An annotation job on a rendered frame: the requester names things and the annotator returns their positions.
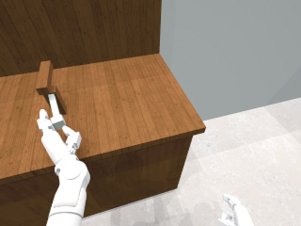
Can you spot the robot left forearm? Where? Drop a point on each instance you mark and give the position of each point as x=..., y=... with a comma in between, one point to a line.
x=69, y=203

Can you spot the robot right hand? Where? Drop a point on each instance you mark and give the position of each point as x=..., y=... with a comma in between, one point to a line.
x=239, y=217

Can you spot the robot left hand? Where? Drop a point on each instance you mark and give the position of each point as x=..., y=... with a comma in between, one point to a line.
x=52, y=141

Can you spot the counter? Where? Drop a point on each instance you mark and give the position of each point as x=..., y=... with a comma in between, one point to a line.
x=101, y=59

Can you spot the tap lever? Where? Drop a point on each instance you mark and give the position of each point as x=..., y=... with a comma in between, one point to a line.
x=57, y=120

